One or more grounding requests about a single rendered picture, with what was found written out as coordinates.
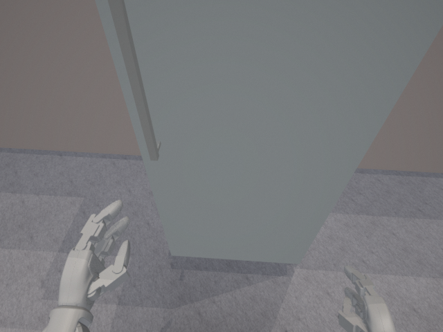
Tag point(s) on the robot left forearm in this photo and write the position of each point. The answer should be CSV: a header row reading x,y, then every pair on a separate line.
x,y
69,319

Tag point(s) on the handle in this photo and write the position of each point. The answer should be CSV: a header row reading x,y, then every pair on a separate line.
x,y
121,23

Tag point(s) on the left robot hand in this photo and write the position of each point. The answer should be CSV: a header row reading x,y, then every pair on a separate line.
x,y
86,261

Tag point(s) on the right robot hand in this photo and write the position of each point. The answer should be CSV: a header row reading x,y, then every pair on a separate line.
x,y
371,312

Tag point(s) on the fridge door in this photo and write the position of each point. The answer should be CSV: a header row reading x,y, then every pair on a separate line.
x,y
264,110

